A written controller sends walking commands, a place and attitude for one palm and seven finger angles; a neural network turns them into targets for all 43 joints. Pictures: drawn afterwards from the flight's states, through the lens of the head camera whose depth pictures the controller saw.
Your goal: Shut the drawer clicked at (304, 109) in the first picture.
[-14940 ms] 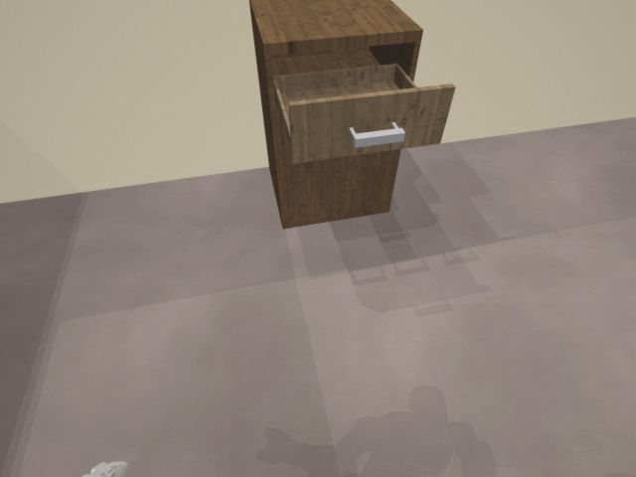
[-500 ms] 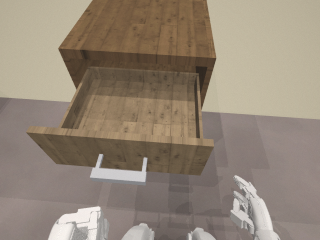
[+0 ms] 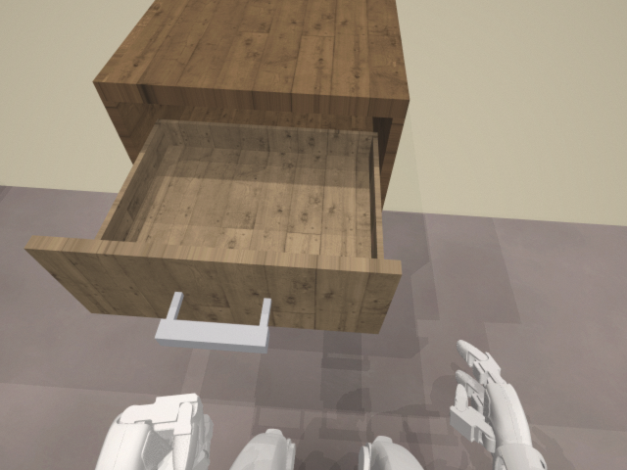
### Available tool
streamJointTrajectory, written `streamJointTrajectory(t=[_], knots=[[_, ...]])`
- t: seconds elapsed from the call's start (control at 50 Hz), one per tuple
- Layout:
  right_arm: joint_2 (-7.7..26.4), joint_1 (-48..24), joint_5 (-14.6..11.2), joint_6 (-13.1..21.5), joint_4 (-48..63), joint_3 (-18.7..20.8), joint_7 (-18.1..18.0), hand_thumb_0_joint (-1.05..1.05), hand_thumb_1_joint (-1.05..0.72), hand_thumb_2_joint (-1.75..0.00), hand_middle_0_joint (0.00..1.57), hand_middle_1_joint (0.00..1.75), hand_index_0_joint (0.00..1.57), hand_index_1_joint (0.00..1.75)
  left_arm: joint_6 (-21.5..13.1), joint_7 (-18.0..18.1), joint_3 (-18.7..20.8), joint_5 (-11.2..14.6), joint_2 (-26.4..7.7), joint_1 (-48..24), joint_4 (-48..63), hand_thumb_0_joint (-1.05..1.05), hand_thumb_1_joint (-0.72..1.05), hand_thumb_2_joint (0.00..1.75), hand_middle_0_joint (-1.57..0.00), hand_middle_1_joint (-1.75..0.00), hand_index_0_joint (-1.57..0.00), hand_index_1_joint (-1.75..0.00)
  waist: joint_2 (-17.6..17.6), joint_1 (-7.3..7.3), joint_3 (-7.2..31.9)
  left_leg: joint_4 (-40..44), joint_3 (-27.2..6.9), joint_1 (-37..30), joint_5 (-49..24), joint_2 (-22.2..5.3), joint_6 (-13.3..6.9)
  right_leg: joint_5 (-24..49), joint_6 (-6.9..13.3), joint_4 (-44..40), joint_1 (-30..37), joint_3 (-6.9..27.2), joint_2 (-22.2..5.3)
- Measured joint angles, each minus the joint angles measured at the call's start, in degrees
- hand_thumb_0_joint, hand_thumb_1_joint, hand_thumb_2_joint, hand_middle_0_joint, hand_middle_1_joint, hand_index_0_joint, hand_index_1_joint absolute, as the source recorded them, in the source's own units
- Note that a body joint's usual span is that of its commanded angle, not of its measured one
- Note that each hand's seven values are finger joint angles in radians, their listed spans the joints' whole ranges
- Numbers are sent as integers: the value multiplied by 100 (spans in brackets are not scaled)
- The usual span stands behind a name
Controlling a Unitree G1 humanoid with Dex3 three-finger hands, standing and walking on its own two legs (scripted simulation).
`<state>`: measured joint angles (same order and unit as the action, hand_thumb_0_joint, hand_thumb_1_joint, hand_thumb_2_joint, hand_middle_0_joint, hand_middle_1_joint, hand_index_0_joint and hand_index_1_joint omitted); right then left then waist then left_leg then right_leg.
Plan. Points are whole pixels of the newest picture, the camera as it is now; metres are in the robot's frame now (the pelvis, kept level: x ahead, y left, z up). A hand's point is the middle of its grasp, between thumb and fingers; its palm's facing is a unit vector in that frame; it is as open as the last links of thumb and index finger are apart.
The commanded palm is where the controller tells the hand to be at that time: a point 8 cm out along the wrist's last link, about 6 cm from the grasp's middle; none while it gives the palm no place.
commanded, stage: bring the fist close to the handle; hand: left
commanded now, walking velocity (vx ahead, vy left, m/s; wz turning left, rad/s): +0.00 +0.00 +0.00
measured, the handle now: (218, 319) +0.30 +0.16 +0.00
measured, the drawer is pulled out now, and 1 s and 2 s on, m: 0.30 0.30 0.25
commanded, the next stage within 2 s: push the drawer shut in 1.10 s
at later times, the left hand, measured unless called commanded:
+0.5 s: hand (220, 410) +0.19 +0.12 +0.03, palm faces -0.01 -1.00 +0.00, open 3.3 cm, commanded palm +0.15 +0.18 +0.02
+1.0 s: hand (222, 398) +0.20 +0.13 +0.01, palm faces -0.02 -1.00 +0.03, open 3.3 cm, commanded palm +0.17 +0.18 +0.00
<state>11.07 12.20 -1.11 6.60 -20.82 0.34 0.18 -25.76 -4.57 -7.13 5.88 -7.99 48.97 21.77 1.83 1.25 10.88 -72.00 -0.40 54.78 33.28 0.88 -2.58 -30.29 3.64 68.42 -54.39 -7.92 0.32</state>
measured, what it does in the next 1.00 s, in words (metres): stands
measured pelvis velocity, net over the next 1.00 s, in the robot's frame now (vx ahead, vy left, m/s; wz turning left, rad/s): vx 0.00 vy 0.01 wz -0.02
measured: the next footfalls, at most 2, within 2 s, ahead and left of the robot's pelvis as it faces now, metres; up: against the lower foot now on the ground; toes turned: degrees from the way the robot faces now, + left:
none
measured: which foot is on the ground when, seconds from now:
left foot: down 0.00-1.00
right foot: down 0.00-1.00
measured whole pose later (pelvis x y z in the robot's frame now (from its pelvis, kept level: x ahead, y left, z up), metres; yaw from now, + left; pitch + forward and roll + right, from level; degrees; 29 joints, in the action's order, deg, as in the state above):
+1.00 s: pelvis +0.00 +0.01 -0.03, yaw -1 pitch +23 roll -4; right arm 11.4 10.2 0.0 4.2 -24.4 -0.8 1.0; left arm -27.5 -1.7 -6.5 5.6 -7.5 32.7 10.4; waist 1.4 -0.5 11.7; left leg -79.4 0.1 66.7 36.1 1.1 -3.7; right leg -32.6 2.7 75.3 -66.1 -7.7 -0.2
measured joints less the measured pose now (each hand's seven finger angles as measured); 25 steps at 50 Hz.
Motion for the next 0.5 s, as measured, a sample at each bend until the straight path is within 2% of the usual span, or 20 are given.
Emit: streamJointTrajectory(t=[0.22,0.5], knots=[[27,39,12,-10,-251,-6,-51,1,-90,-90,21,30,20,30,-122,36,133,73,12,-535,-554,2,90,90,-139,-160,-140,-160,-8,-124,8,-126,0,234,51,-45,49,-46,49,138,-255,-4,38],[64,-144,58,6,-468,-13,-51,1,-90,-90,20,30,20,30,-314,34,329,141,-19,-1314,-1182,2,90,90,-139,-160,-140,-160,-58,-161,34,-468,-9,733,197,-59,45,-176,54,461,-749,-24,37]])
